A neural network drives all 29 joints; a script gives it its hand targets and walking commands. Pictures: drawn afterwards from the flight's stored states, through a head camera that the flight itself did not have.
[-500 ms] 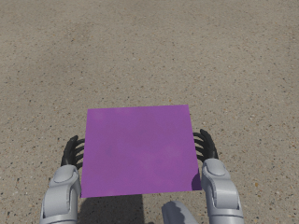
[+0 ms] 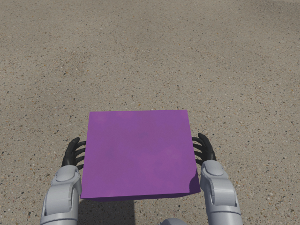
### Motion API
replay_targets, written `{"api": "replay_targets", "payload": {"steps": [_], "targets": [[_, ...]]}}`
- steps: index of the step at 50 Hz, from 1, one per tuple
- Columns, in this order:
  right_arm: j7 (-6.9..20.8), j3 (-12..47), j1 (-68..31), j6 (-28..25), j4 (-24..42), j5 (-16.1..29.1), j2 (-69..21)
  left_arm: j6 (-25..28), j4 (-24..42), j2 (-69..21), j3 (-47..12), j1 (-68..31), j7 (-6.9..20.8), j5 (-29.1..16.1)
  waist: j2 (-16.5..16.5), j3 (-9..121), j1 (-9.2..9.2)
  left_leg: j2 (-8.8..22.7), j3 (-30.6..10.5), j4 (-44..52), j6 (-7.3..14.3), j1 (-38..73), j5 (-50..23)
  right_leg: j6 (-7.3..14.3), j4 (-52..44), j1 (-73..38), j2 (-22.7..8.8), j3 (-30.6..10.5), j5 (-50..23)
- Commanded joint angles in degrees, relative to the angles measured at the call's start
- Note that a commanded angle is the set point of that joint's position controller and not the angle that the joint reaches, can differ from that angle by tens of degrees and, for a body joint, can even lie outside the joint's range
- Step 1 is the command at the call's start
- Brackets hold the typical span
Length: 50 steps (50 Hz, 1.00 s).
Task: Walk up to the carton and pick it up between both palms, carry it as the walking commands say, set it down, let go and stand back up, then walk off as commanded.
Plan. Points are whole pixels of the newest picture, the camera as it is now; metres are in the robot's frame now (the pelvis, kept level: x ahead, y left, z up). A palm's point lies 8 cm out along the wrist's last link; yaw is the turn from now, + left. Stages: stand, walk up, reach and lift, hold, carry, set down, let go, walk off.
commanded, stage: carry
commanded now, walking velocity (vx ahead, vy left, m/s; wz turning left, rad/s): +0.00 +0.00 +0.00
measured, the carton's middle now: (140, 159) +0.33 +0.03 -0.09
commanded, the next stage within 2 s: none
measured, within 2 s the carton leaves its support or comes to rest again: neither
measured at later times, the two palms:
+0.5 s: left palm (100, 67) +0.65 +0.19 +0.01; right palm (192, 64) +0.68 -0.16 +0.02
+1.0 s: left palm (119, 21) +1.00 +0.16 +0.02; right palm (190, 23) +1.01 -0.20 +0.02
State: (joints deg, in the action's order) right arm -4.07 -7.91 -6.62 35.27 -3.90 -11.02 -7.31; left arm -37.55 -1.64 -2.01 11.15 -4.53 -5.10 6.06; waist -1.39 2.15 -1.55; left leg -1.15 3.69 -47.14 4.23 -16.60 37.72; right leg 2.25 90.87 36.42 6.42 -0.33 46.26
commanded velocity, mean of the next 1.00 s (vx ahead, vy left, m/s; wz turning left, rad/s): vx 0.00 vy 0.00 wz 0.00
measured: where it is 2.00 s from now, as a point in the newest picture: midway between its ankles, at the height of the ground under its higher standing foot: (155, 76)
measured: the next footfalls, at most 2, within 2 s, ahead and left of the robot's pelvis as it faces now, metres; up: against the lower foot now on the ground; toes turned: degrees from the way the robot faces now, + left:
right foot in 0.12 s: +0.28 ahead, -0.07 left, +0.00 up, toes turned -1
left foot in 0.36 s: +0.35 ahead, +0.08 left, +0.00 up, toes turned +2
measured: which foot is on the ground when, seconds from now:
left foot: down 0.00-0.12, up 0.14-0.34, down 0.36-0.64, up 0.66-0.84, down 0.86-1.00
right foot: up 0.00-0.10, down 0.12-0.42, up 0.44-0.62, down 0.64-0.90, up 0.92-1.00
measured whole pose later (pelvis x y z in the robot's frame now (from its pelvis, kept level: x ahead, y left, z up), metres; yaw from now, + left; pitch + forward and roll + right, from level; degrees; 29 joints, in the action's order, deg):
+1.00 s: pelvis +0.73 -0.03 +0.00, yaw -1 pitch +5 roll -1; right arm -3.2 -9.7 -8.4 36.4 -7.2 -11.5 -6.9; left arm -38.6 -2.5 -4.3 12.1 -5.3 -5.1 8.9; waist -0.6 2.9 -0.4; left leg 0.2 3.8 -44.6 2.4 -13.2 36.5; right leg 2.4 70.6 29.4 3.9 2.2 39.8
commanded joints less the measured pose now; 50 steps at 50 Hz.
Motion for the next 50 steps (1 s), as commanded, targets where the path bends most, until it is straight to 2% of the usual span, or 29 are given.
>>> {"api": "replay_targets", "payload": {"steps": [1, 2, 4, 5, 6, 7, 8, 11, 14, 16, 18, 20, 21, 22, 25, 29, 31, 32, 33, 34, 37, 40, 42, 43, 44, 45, 46, 48, 50], "targets": [[14.7, 37.8, -24.9, -2.4, 15.9, 15.8, -37.3, 4.1, 10.4, -44.7, -41.4, -29.1, 18.6, -16.3, 0.0, 16.5, 6.93, 12.7, -24.0, 6.9, 7.5, 54.9, -110.0, 1.4, -4.9, 47.9, -0.6, 3.2, 5.4], [14.9, 38.8, -22.5, -1.2, 16.2, 16.6, -38.5, 3.5, 12.3, -43.8, -41.7, -26.5, 18.5, -16.1, 1.0, 19.1, 6.22, 11.3, -19.8, 7.4, 5.1, 49.9, -103.5, 1.5, -18.8, 39.5, -2.7, 5.3, -2.1], [15.5, 38.0, -27.9, -0.2, 18.4, 16.0, -35.1, 1.8, 6.8, -42.8, -40.1, -21.6, 17.6, -12.6, 5.2, 21.6, 1.99, 3.7, -6.5, 3.7, 0.0, 23.7, -100.7, 1.0, -52.2, -2.6, 1.3, 13.5, -32.2], [16.1, 37.3, -21.6, 0.0, 15.5, 16.2, -35.4, 2.0, 8.8, -40.5, -38.8, -22.1, 17.2, -11.5, 3.8, 25.4, 1.14, 3.7, -5.8, -3.8, -1.0, 13.2, -98.5, 0.5, -58.3, -21.9, 5.3, 16.6, -47.2], [16.6, 38.3, -27.0, -0.9, 15.2, 17.2, -34.0, 2.4, 4.9, -41.4, -36.2, -22.7, 17.1, -8.5, 1.8, 29.4, -1.58, 3.7, -2.3, -17.1, -3.0, 3.5, -81.8, 4.2, -62.5, -39.3, -0.4, 11.7, -69.1], [17.7, 40.6, -30.2, -0.9, 19.6, 18.6, -34.6, 2.3, 5.9, -44.0, -36.7, -19.5, 16.6, -7.2, 12.1, 32.7, -2.29, -5.6, 0.4, -34.9, -5.3, -10.4, -20.7, 12.1, -59.4, -54.1, -17.3, -10.1, -114.7], [18.7, 40.4, -26.9, 0.0, 17.7, 19.8, -36.9, 1.6, 4.1, -43.2, -33.6, -14.1, 16.5, -5.4, 25.0, 41.7, -3.10, -9.1, -5.9, -48.6, -6.0, -18.7, -2.8, 23.5, -50.6, -65.4, -28.6, -28.1, -140.7], [20.9, 39.0, -31.6, -1.1, 13.8, 20.8, -38.9, 2.5, 6.5, -46.6, -37.1, -22.9, 16.1, -5.7, 5.9, 29.9, -2.29, -3.3, -10.1, -44.7, -3.0, -30.4, 0.2, 22.3, -54.2, -53.9, -25.7, -28.0, -113.1], [21.0, 34.9, -27.9, -1.7, 7.6, 18.6, -41.3, 3.6, 9.9, -49.0, -40.4, -29.7, 15.9, -8.5, -1.1, 25.7, -1.63, 0.0, -11.0, -29.0, -2.1, -30.5, 4.6, 20.8, -51.9, -47.6, -25.5, -25.0, -108.1], [20.5, 32.0, -26.6, -2.3, 6.5, 16.5, -39.8, 4.1, 11.5, -47.9, -42.4, -35.0, 16.2, -10.1, 1.0, 23.7, 0.29, 2.6, -10.2, -2.5, -1.9, -19.1, -3.0, 14.1, -53.2, -39.7, -21.7, -16.0, -100.7], [19.7, 30.4, -29.6, -3.2, 4.7, 15.5, -40.7, 4.9, 12.2, -46.5, -42.5, -40.0, 16.8, -11.7, 4.5, 26.5, 2.47, -1.4, -2.7, 14.8, -1.1, 7.3, -29.4, 7.6, -51.6, -27.3, -16.0, -4.6, -94.8], [18.5, 28.2, -23.2, -3.3, 1.5, 12.6, -40.1, 4.5, 14.2, -47.0, -45.8, -44.6, 18.3, -14.1, -15.9, 34.4, 4.61, 12.6, -20.1, 7.6, 12.9, 22.3, -96.7, -4.4, -29.7, -18.2, -7.4, 1.1, -57.6], [17.9, 30.1, -22.2, -3.5, 1.4, 12.2, -41.4, 4.3, 11.6, -49.5, -46.2, -42.4, 19.2, -14.7, -24.4, 32.1, 4.98, 16.1, -25.0, 8.9, 16.0, 33.7, -117.9, -4.4, -19.8, -4.1, -2.6, 0.8, -22.5], [17.7, 29.6, -23.0, -3.2, 0.6, 11.4, -42.3, 4.8, 13.5, -49.2, -46.0, -46.3, 19.8, -15.5, -20.6, 27.0, 4.81, 16.9, -26.3, 10.4, 16.0, 36.2, -123.8, -2.7, -17.4, 4.7, -1.2, -0.1, -9.1], [16.5, 33.6, -26.4, -2.8, 5.9, 13.2, -41.1, 4.0, 6.4, -48.5, -42.9, -36.2, 20.4, -15.2, -8.4, 18.6, 6.21, 16.5, -29.6, 7.7, 13.7, 47.3, -113.3, -0.3, -8.0, 31.5, -2.0, -1.9, 0.3], [16.3, 38.0, -30.8, -0.6, 11.3, 15.6, -40.7, 2.4, 4.7, -47.0, -39.6, -29.6, 19.8, -14.0, 1.3, 18.9, 5.10, 12.2, -21.1, 5.7, 6.9, 44.7, -99.3, 0.7, -32.9, 28.4, -5.3, 3.7, -10.9], [16.8, 37.7, -30.0, 0.2, 12.1, 16.1, -39.4, 1.5, 3.6, -45.5, -38.6, -25.2, 19.2, -12.1, 2.3, 21.9, 2.12, 6.2, -8.7, 0.6, 2.2, 19.2, -97.7, 0.2, -56.0, -11.0, 0.3, 11.5, -35.3], [17.3, 37.1, -29.9, 0.2, 9.7, 16.4, -38.5, 1.6, 2.3, -44.8, -36.1, -25.2, 19.1, -10.4, 1.4, 27.6, -0.43, 6.1, -5.0, -7.9, 0.2, 8.2, -85.3, 2.3, -60.7, -30.6, -2.3, 9.4, -56.4], [18.2, 38.9, -32.8, 0.2, 12.5, 17.4, -37.6, 1.6, 1.4, -46.5, -35.8, -22.7, 18.8, -8.3, 10.2, 29.8, -1.52, 0.3, -1.0, -21.0, -3.4, -6.3, -48.2, 9.1, -59.5, -46.7, -14.4, -5.5, -101.2], [19.1, 41.3, -37.0, -0.4, 14.3, 19.8, -41.4, 2.5, 2.3, -46.3, -33.2, -23.0, 18.6, -7.2, 29.5, 35.1, -2.06, -6.9, -2.5, -36.0, -6.2, -17.2, -5.2, 19.5, -51.9, -59.1, -26.6, -22.9, -140.7], [20.7, 38.4, -39.4, -0.9, 9.7, 19.8, -42.2, 2.2, 0.9, -48.7, -34.4, -28.7, 18.1, -6.2, 10.8, 22.5, -1.87, -2.3, -6.7, -30.8, -3.4, -27.9, -0.2, 18.5, -55.5, -49.3, -25.1, -24.5, -117.1], [20.8, 36.3, -34.5, -1.1, 6.0, 18.8, -45.2, 3.6, 9.8, -50.0, -39.1, -37.0, 17.3, -9.8, 7.6, 22.2, -0.44, 0.5, -5.0, -4.5, -3.1, -26.0, 0.7, 13.4, -51.8, -49.5, -22.6, -16.9, -111.0], [20.3, 33.3, -34.4, -1.7, 4.7, 17.6, -44.6, 3.9, 10.7, -49.7, -40.2, -39.8, 17.2, -10.5, 7.5, 24.4, 1.37, -1.4, -0.5, 15.0, -3.7, -2.0, -16.4, 8.0, -53.0, -37.1, -18.4, -6.7, -104.1], [20.1, 32.4, -34.4, -2.3, 4.1, 16.9, -43.7, 4.2, 10.7, -48.7, -41.6, -39.8, 17.4, -11.4, 6.2, 24.8, 2.45, -1.2, -2.8, 17.9, -1.8, 10.0, -39.9, 4.2, -46.0, -28.0, -14.9, -2.0, -96.7], [19.4, 30.7, -28.7, -2.4, 3.1, 15.5, -42.8, 3.1, 10.8, -49.7, -43.6, -39.0, 17.9, -12.2, -11.7, 31.7, 3.82, 8.3, -14.2, 9.5, 6.0, 23.8, -89.1, -1.7, -34.5, -17.2, -10.3, 2.4, -70.8], [18.7, 30.4, -26.1, -2.1, 1.0, 14.1, -42.1, 3.0, 10.1, -49.8, -43.8, -40.4, 18.4, -12.6, -24.7, 30.3, 4.92, 14.8, -19.6, 7.7, 11.2, 36.8, -123.7, -2.6, -20.9, -2.5, -4.4, 3.6, -31.0], [18.4, 31.9, -22.9, -1.9, 0.3, 13.4, -43.6, 3.7, 14.8, -48.4, -44.9, -44.3, 18.8, -13.2, -26.7, 26.0, 4.87, 15.6, -22.2, 9.4, 11.5, 43.3, -131.7, -1.2, -16.6, 9.5, -0.7, 3.9, -7.5], [17.5, 34.7, -28.4, -2.6, 5.2, 14.2, -43.9, 4.3, 11.7, -48.6, -43.6, -41.8, 19.8, -14.3, -11.7, 17.6, 5.69, 15.7, -25.8, 9.4, 10.4, 47.7, -117.9, -0.2, -18.2, 26.0, -1.8, 1.4, -2.3], [16.7, 35.6, -29.9, -2.1, 8.5, 14.1, -41.8, 3.5, 5.7, -49.4, -41.6, -33.8, 19.7, -13.8, -7.7, 16.0, 5.79, 14.4, -23.7, 5.5, 7.8, 52.2, -111.8, 1.0, -22.6, 33.8, -3.7, 1.8, -2.1]]}}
